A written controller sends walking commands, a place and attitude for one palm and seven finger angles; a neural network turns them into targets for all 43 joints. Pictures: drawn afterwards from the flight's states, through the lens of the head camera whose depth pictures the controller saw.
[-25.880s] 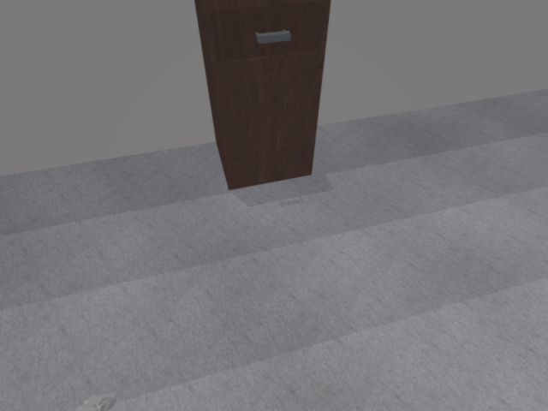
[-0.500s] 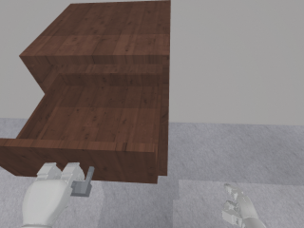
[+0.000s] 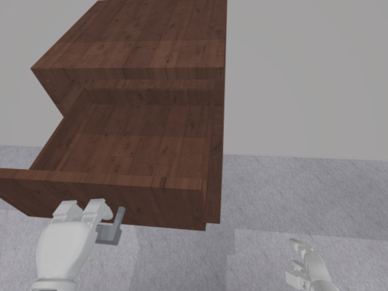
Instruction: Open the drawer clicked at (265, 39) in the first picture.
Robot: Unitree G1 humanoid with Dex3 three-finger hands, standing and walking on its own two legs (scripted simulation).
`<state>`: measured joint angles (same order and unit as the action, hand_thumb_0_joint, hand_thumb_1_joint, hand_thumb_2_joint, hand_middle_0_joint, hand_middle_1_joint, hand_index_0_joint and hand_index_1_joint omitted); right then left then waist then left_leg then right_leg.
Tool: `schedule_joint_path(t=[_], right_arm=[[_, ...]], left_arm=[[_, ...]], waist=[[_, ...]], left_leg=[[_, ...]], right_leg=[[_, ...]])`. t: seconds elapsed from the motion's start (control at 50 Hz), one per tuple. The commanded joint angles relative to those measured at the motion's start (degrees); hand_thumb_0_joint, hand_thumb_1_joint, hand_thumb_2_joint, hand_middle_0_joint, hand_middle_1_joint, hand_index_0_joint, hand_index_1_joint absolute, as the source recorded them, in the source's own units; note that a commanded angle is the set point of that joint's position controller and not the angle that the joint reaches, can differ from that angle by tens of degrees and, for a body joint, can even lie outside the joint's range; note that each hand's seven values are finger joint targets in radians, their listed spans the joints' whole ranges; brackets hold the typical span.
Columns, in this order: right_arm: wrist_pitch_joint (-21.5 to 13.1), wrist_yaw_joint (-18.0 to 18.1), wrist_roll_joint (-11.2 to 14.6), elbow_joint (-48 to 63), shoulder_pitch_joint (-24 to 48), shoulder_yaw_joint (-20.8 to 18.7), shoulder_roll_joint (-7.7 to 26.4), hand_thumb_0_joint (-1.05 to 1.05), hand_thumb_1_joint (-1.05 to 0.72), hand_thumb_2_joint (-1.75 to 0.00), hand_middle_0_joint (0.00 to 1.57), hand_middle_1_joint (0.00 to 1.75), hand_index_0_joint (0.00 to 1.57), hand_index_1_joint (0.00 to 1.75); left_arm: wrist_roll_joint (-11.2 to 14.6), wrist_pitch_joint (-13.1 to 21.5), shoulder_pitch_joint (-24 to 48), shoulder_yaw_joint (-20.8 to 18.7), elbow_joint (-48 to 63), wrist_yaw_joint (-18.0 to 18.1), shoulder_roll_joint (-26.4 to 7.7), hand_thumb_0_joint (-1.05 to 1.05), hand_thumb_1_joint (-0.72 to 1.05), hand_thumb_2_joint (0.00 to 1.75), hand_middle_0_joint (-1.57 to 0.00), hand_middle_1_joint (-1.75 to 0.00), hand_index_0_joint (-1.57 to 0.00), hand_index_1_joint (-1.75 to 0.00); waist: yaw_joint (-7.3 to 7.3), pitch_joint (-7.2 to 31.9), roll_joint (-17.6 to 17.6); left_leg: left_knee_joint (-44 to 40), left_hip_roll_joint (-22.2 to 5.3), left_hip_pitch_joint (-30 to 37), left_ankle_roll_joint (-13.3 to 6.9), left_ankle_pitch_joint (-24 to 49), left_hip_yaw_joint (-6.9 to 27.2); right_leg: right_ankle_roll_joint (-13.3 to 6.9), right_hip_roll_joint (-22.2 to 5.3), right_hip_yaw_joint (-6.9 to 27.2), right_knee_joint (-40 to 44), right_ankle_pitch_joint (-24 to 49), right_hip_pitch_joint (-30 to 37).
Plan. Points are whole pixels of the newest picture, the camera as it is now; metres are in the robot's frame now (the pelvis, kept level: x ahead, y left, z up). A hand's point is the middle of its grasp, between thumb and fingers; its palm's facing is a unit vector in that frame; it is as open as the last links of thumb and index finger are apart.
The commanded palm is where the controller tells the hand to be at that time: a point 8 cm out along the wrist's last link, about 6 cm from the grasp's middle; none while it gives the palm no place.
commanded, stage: open the thumb to release the handle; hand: left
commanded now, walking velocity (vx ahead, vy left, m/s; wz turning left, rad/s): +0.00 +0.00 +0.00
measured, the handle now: (90, 221) +0.23 +0.23 +0.06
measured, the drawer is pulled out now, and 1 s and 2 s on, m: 0.29 0.28 0.28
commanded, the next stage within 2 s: lift the hand off the handle in 0.24 s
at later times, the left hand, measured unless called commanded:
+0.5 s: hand (84, 250) +0.18 +0.23 +0.04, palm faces +0.03 -0.09 -1.00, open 13.6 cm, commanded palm +0.16 +0.24 +0.09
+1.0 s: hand (67, 235) +0.19 +0.24 +0.08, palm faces +0.12 -0.08 -0.99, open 13.5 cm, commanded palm +0.16 +0.24 +0.14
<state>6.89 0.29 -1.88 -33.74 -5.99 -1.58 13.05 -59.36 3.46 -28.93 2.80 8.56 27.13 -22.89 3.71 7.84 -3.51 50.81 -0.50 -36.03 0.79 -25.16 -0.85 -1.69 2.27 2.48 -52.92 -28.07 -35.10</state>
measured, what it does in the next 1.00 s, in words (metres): stands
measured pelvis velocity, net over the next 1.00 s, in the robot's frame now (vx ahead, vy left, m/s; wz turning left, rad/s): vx -0.01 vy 0.01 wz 0.01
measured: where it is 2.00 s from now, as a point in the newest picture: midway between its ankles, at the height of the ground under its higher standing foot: outside the picture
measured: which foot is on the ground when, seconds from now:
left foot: down 0.00-1.00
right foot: down 0.00-1.00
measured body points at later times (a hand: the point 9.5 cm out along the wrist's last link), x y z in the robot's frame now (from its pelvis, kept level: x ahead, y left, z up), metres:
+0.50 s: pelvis -0.01 +0.00 +0.01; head +0.01 -0.03 +0.46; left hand +0.18 +0.23 +0.09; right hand +0.20 -0.23 -0.09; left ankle +0.00 +0.13 -0.69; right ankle -0.02 -0.10 -0.69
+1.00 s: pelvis -0.01 +0.01 +0.02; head -0.01 -0.02 +0.47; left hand +0.18 +0.24 +0.13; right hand +0.20 -0.20 -0.07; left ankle +0.00 +0.13 -0.69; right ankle -0.02 -0.10 -0.69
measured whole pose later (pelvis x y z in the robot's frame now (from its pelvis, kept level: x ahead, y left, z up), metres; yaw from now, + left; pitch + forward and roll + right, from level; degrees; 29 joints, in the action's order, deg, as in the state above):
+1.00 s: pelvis -0.01 +0.01 +0.02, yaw +0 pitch +4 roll +0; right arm 5.5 1.7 -1.0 -34.7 -5.7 -0.1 12.6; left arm -56.5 -0.8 -23.1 3.8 11.0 18.7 -24.8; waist 4.1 5.2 -4.4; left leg 43.2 -0.1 -26.1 0.0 -20.9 -0.4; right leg -0.8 1.8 2.3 -43.8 -23.2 -24.3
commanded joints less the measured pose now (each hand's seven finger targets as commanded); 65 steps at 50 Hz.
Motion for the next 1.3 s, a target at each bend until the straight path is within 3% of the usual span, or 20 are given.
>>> schedule_joint_path(t=[0.0,0.06,0.1,0.12,0.2,0.26,0.3,0.32,0.34,0.38,0.52,0.62,0.7,0.74,0.8,0.94,1.02,1.12,1.2,1.28], right_arm=[[-3.2,1.3,0.6,9.6,7.9,-0.9,5.6,0.0,-0.9,-0.9,0.2,0.3,0.2,0.3],[-3.4,1.7,1.0,9.6,8.3,-0.6,5.2,0.0,-0.9,-0.9,0.2,0.3,0.2,0.3],[-3.5,2.1,0.8,9.2,8.7,-0.3,5.3,0.0,-0.9,-0.9,0.2,0.3,0.2,0.3],[-3.8,2.1,0.9,9.5,8.7,-0.2,4.9,0.0,-0.9,-0.9,0.2,0.3,0.2,0.3],[-3.9,2.5,0.7,8.6,8.8,-0.2,5.1,0.0,-0.9,-0.9,0.2,0.3,0.2,0.3],[-4.5,2.5,0.8,8.7,8.6,-0.5,5.0,0.0,-0.9,-0.9,0.2,0.3,0.2,0.3],[-4.4,2.5,0.6,8.1,8.7,-0.6,5.1,0.0,-0.9,-0.9,0.2,0.3,0.2,0.3],[-4.9,1.8,0.4,9.3,8.6,-0.8,4.8,0.0,-0.9,-0.9,0.2,0.3,0.2,0.3],[-5.1,1.6,0.5,8.7,8.2,-1.1,5.0,0.0,-0.9,-0.9,0.2,0.3,0.2,0.3],[-4.9,1.5,0.3,8.5,8.3,-1.1,5.4,0.0,-0.9,-0.9,0.2,0.3,0.2,0.3],[-4.9,1.3,0.1,8.6,8.1,-1.5,5.4,0.0,-0.9,-0.9,0.2,0.3,0.2,0.3],[-4.7,1.9,0.4,8.0,8.3,-1.4,5.3,0.0,-0.9,-0.9,0.2,0.3,0.2,0.3],[-4.7,2.3,0.3,8.3,8.5,-1.2,5.2,0.0,-0.9,-0.9,0.2,0.3,0.2,0.3],[-4.7,2.3,0.5,8.4,8.9,-0.9,4.9,0.0,-0.9,-0.9,0.2,0.3,0.2,0.3],[-4.7,2.5,0.8,8.7,9.6,-0.6,4.8,0.0,-0.9,-0.9,0.2,0.3,0.2,0.3],[-4.5,1.7,1.2,8.9,10.3,-0.1,4.6,0.0,-0.9,-0.9,0.2,0.3,0.2,0.3],[-4.3,1.7,1.7,9.0,10.7,0.3,5.0,0.0,-0.9,-0.9,0.2,0.3,0.2,0.3],[-4.1,1.4,1.5,9.7,10.7,1.0,4.9,0.0,-0.9,-0.9,0.2,0.3,0.2,0.3],[-3.8,1.2,1.6,10.4,11.3,1.2,5.4,0.0,-0.9,-0.9,0.2,0.3,0.2,0.3],[-3.3,1.0,1.3,9.9,10.7,1.5,5.2,0.0,-0.9,-0.9,0.2,0.3,0.2,0.3]], left_arm=[[1.5,-5.2,0.9,-13.3,7.1,1.0,-12.4,0.0,-0.08,0.48,-0.33,-1.24,-0.33,-1.24],[1.8,-5.4,2.3,-11.1,6.3,-0.6,-11.1,0.0,-0.29,0.39,-0.32,-1.22,-0.32,-1.22],[1.8,-4.8,3.2,-13.8,5.7,-1.2,-13.9,0.0,-0.43,0.33,-0.3,-1.21,-0.3,-1.21],[2.0,-4.7,1.5,-12.5,5.0,-1.6,-12.3,0.0,-0.5,0.3,-0.3,-1.2,-0.3,-1.2],[2.0,-3.3,5.9,-13.9,4.0,-2.5,-14.0,0.0,-0.5,0.3,-0.3,-1.2,-0.3,-1.2],[2.4,-2.1,4.4,-13.4,3.2,-2.7,-12.9,0.0,-0.5,0.3,-0.3,-1.2,-0.3,-1.2],[2.4,-1.6,5.8,-15.1,2.8,-2.5,-14.5,0.0,-0.5,0.3,-0.3,-1.2,-0.3,-1.2],[2.8,-1.5,4.1,-8.0,6.1,-2.9,-7.4,0.0,-0.5,0.3,-0.3,-1.2,-0.3,-1.2],[2.6,-1.1,5.2,-10.1,6.3,-2.6,-9.8,0.0,-0.5,0.3,-0.3,-1.2,-0.3,-1.2],[2.0,-1.2,5.5,-10.9,5.6,-2.2,-10.9,0.0,-0.5,0.3,-0.3,-1.2,-0.3,-1.2],[0.6,-1.6,7.6,-10.2,5.5,-1.0,-10.4,0.0,-0.5,0.3,-0.3,-1.2,-0.3,-1.2],[0.4,-2.8,13.0,-9.1,3.5,-0.8,-10.1,0.0,-0.5,0.3,-0.3,-1.2,-0.3,-1.2],[0.9,-3.7,14.4,-11.1,8.9,-0.9,-13.2,0.0,-0.5,0.3,-0.3,-1.2,-0.3,-1.2],[1.5,-4.0,15.6,-9.3,11.3,-1.6,-12.0,0.0,-0.5,0.3,-0.3,-1.2,-0.3,-1.2],[2.4,-4.1,13.2,-11.4,13.1,-2.4,-13.8,0.0,-0.5,0.3,-0.3,-1.2,-0.3,-1.2],[3.4,-5.4,13.9,-8.6,15.7,-5.4,-11.7,0.0,-0.5,0.3,-0.3,-1.2,-0.3,-1.2],[4.8,-7.5,14.3,-5.9,16.1,-9.5,-10.4,0.0,-0.5,0.3,-0.3,-1.2,-0.3,-1.2],[5.3,-7.9,16.0,-3.1,21.0,-14.8,-10.0,0.0,-0.5,0.3,-0.3,-1.2,-0.3,-1.2],[5.2,-7.1,17.3,-5.1,24.8,-16.7,-12.4,0.0,-0.5,0.3,-0.3,-1.2,-0.3,-1.2],[5.0,-6.6,17.8,-6.6,24.5,-17.4,-13.6,0.0,-0.5,0.3,-0.3,-1.2,-0.3,-1.2]], waist=[[1.77,10.1,5.9],[1.17,5.8,5.2],[1.76,6.0,5.3],[1.97,5.3,5.2],[1.62,4.1,3.5],[1.96,3.9,2.9],[2.06,5.0,3.4],[1.41,5.8,2.2],[1.12,6.3,2.8],[1.27,6.3,3.1],[1.06,6.8,4.3],[0.1,5.3,3.7],[1.33,10.6,1.8],[0.98,9.8,1.0],[1.66,8.5,0.6],[1.33,4.3,0.4],[1.11,3.5,3.2],[1.08,2.1,2.1],[1.81,2.3,-1.1],[2.23,1.5,0.9]], left_leg=[[-5.9,3.2,10.0,-2.0,16.9,-0.2],[-6.9,3.2,9.9,-2.4,13.8,-0.4],[-7.5,3.4,10.3,-2.3,13.5,-0.3],[-7.8,3.4,10.1,-2.4,12.6,-0.5],[-8.6,3.5,10.8,-2.2,11.1,-0.3],[-8.9,3.5,10.7,-2.3,11.4,-0.2],[-8.9,3.6,10.8,-2.1,12.0,-0.2],[-9.0,3.4,11.8,-2.2,12.4,-0.2],[-8.8,3.2,12.5,-2.2,13.2,-0.2],[-8.8,3.2,11.8,-2.1,12.9,0.0],[-8.2,3.1,11.0,-2.2,12.0,-0.2],[-8.7,2.9,11.4,-2.3,9.6,0.1],[-9.4,2.8,15.0,-2.3,13.0,0.2],[-10.1,2.8,15.8,-2.3,13.1,0.3],[-10.9,2.6,16.7,-2.2,14.8,0.5],[-14.0,1.9,18.6,-2.1,14.2,0.8],[-16.0,1.6,20.3,-2.3,14.2,0.8],[-17.9,1.4,22.8,-2.6,16.2,0.8],[-19.4,0.9,24.7,-2.4,18.0,1.1],[-20.7,0.9,25.4,-2.0,19.3,1.0]], right_leg=[[-0.5,0.0,2.6,11.0,29.4,8.6],[-0.2,-0.2,2.3,13.0,25.3,7.9],[-0.3,-0.2,3.7,14.2,24.6,8.8],[-0.2,-0.4,3.4,14.5,23.7,9.1],[-0.2,-0.4,4.1,16.6,18.6,8.3],[-0.3,-0.3,3.9,16.4,19.6,8.7],[-0.3,-0.4,4.2,16.4,20.7,9.4],[-0.3,-0.6,3.1,15.8,21.1,9.1],[-0.4,-0.3,3.0,15.6,21.0,8.2],[-0.4,-0.1,2.8,15.3,20.2,7.7],[-0.5,-0.4,2.4,14.7,20.2,7.3],[-0.4,0.0,1.5,15.4,14.6,4.9],[-0.7,0.0,1.1,15.1,17.5,8.4],[-0.6,-0.2,0.9,15.6,17.7,8.7],[-0.8,0.0,1.1,16.4,19.1,10.1],[-0.5,0.0,-0.2,18.5,15.8,10.3],[0.1,-0.5,-0.4,20.7,15.6,12.3],[0.3,-0.9,-1.1,22.5,16.5,14.0],[-0.2,-0.5,-0.9,23.9,17.3,16.0],[0.0,-0.7,-1.5,24.8,18.2,17.5]])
